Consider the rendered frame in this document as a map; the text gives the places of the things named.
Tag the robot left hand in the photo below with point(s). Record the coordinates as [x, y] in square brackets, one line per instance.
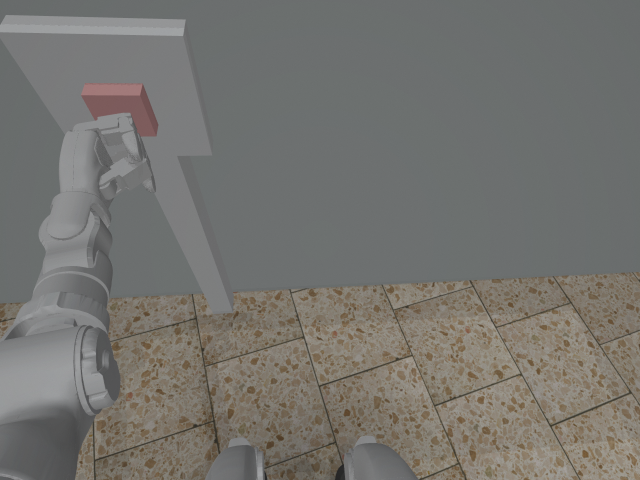
[84, 159]

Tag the button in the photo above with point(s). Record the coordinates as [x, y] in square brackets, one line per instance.
[104, 99]

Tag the robot left upper arm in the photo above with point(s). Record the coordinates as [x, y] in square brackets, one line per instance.
[52, 385]

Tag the panel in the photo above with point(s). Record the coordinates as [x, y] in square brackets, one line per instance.
[59, 54]

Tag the left robot thigh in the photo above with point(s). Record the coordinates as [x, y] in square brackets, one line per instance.
[241, 462]

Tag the right robot shin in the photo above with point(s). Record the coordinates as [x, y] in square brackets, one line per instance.
[365, 439]

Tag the left robot forearm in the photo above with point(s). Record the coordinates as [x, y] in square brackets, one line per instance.
[74, 285]

